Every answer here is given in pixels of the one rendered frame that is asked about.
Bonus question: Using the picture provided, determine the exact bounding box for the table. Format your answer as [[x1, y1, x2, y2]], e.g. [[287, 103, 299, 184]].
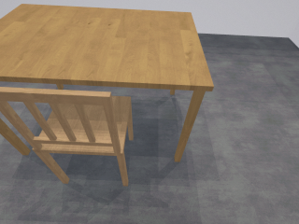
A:
[[0, 4, 214, 162]]

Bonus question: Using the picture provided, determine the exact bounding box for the chair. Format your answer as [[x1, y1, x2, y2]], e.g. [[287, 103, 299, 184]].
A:
[[0, 87, 134, 187]]

